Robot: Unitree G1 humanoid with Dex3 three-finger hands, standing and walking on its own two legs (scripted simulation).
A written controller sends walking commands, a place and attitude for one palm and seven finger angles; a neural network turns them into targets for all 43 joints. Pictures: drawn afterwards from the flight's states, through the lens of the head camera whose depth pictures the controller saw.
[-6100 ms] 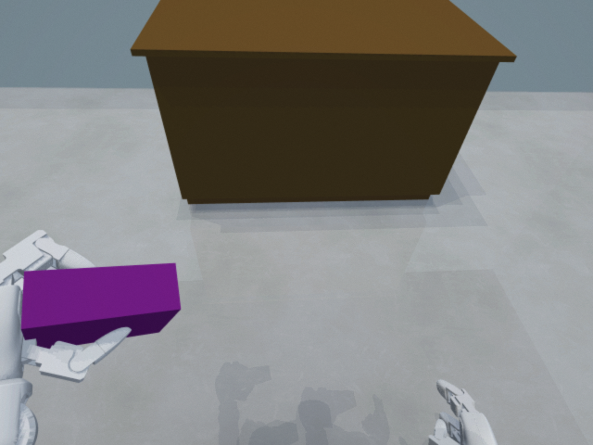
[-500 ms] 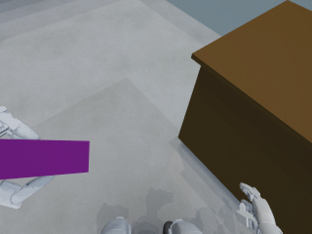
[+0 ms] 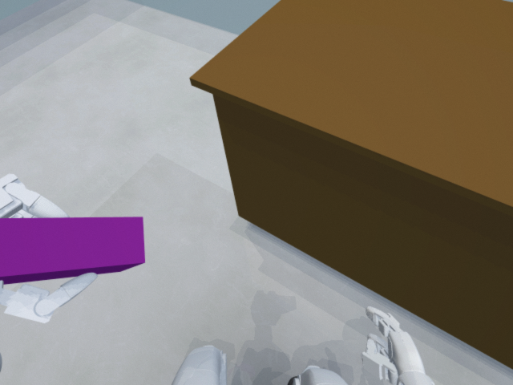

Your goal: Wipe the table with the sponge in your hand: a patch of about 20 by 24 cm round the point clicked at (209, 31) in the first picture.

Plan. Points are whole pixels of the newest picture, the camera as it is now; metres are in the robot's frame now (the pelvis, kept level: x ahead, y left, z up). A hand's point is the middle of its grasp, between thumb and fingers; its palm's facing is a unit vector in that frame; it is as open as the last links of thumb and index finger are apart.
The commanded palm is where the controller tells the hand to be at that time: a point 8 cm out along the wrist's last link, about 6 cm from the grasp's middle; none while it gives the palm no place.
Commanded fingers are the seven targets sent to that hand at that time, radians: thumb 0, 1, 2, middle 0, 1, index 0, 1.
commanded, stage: turn to face it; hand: left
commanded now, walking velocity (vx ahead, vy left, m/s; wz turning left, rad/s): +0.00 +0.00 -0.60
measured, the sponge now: (91, 249) +0.24 +0.19 +0.16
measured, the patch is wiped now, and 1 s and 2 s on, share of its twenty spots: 0.00 0.00 0.00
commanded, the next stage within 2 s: take the last steps up to it in 1.50 s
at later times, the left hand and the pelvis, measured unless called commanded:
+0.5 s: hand (85, 285) +0.19 +0.16 +0.19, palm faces +0.18 -0.87 -0.45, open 9.4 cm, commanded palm +0.16 +0.21 +0.19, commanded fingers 0.00 0.10 1.30 -1.20 -1.60 -1.20 -1.60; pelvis -0.07 -0.02 +0.01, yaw -16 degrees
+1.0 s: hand (242, 339) +0.15 +0.02 +0.20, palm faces -0.18 -0.82 -0.55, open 9.4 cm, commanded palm +0.13 +0.09 +0.19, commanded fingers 0.00 0.10 1.30 -1.20 -1.60 -1.20 -1.60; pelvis -0.16 -0.05 +0.01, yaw -34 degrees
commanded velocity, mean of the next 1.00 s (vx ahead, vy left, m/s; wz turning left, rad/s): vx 0.00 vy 0.00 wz -0.60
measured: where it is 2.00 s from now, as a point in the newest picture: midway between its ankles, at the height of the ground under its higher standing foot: outside the picture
